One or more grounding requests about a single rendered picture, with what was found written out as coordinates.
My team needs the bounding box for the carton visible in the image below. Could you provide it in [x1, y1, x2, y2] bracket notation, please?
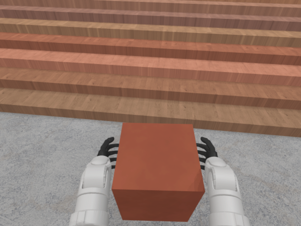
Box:
[111, 122, 205, 222]

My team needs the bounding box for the left robot forearm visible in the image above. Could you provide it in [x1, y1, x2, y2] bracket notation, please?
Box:
[68, 155, 111, 226]

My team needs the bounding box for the right robot forearm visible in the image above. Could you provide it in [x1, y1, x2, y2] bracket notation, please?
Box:
[204, 157, 250, 226]

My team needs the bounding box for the left robot hand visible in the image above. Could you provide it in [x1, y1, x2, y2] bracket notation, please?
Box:
[97, 137, 119, 169]

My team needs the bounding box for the right robot hand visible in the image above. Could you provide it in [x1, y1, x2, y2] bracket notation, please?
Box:
[196, 137, 218, 170]

